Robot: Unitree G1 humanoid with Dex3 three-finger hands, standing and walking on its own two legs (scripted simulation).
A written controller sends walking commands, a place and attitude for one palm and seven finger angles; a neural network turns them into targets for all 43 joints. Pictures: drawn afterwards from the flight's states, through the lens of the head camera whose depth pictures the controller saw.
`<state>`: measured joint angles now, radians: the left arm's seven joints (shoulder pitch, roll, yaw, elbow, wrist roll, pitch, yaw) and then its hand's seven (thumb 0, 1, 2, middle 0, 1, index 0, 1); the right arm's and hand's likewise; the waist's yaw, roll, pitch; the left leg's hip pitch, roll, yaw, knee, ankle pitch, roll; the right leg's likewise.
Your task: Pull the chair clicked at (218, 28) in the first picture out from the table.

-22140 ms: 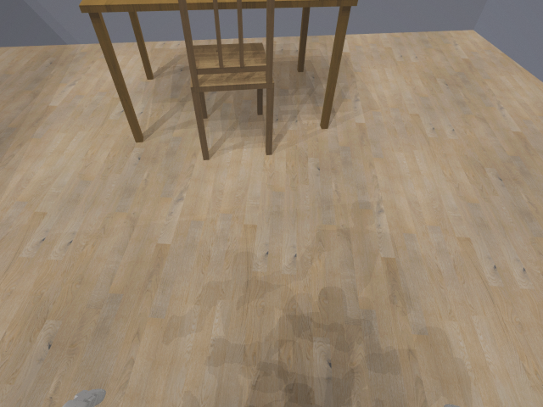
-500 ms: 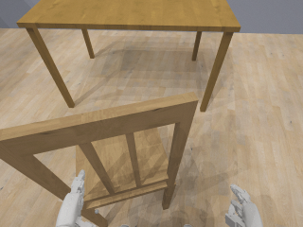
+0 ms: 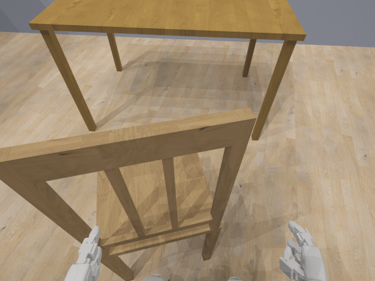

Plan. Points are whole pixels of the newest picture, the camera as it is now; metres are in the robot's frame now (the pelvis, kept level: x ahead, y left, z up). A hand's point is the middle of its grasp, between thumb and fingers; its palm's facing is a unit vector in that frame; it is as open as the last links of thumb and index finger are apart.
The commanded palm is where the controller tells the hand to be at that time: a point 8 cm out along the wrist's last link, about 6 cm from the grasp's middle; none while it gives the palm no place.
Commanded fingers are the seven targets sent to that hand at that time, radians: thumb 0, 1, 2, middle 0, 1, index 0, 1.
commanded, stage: draw the hand back to the body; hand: left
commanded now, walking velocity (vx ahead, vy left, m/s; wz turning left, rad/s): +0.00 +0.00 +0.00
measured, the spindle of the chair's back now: (129, 207) +0.27 +0.14 +0.00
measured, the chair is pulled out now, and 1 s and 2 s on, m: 0.61 0.61 0.61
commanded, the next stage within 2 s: step back with the hand held close in 1.50 s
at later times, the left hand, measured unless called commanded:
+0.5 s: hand (81, 255) +0.16 +0.18 +0.09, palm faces +0.00 -0.97 -0.23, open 17.1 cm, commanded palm +0.12 +0.25 +0.13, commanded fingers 0.00 -0.19 0.38 -0.05 -0.08 -0.05 -0.08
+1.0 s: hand (52, 224) +0.19 +0.22 +0.13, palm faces +0.25 -0.87 -0.43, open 10.9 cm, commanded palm +0.17 +0.28 +0.23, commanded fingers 0.00 0.72 0.81 -0.17 -0.26 -0.17 -0.26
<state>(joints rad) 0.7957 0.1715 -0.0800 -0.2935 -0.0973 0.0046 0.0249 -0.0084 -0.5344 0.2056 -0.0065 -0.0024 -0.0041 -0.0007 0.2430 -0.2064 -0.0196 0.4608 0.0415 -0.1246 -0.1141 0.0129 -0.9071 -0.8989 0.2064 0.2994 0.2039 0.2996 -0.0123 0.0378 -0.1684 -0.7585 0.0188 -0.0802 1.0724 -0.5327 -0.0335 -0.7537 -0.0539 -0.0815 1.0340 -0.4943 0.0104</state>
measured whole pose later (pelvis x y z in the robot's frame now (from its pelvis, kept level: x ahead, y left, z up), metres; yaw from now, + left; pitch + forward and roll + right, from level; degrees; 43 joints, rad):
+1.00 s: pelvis +0.04 -0.02 +0.06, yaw -1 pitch -2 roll +0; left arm 0.65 0.38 0.14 -0.39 -0.10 0.14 0.13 0.00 0.38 0.65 -0.37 -0.27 -0.17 -0.19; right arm 0.19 -0.22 0.03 0.63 0.03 -0.19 -0.13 0.01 -0.91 -0.90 0.21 0.30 0.20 0.30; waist 0.06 0.07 0.02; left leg -0.15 0.05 -0.05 0.56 -0.37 -0.05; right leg -0.17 -0.02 -0.07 0.56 -0.35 0.00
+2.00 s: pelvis -0.03 -0.01 +0.07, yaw -1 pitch -2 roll -1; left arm 0.68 0.57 0.28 -0.54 -0.10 0.08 0.11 0.02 0.90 0.90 -0.32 -0.35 -0.33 -0.32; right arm 0.11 -0.22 -0.01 0.56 0.05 -0.07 -0.12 0.01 -0.91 -0.90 0.21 0.30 0.20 0.30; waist 0.04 0.01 0.20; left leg -0.25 0.05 -0.05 0.53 -0.25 -0.05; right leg -0.26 -0.02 -0.07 0.51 -0.20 0.00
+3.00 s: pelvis -0.21 +0.01 +0.07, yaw +0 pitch +0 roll -1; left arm 0.60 0.44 0.43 -0.60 -0.04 -0.19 0.15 0.02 0.89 0.90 -0.22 -0.30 -0.21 -0.30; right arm 0.15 -0.16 -0.02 0.60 0.01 -0.15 -0.05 0.01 -0.91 -0.90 0.21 0.30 0.20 0.30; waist 0.00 -0.03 0.07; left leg -0.33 0.03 0.01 0.53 -0.20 0.00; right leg -0.34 -0.02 -0.05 0.67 -0.39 0.02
